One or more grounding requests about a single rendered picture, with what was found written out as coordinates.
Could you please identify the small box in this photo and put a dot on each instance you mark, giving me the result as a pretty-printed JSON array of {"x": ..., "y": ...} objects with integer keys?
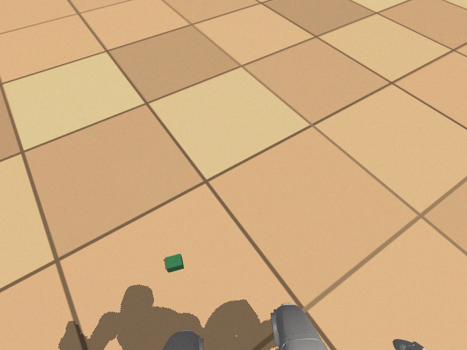
[{"x": 174, "y": 263}]

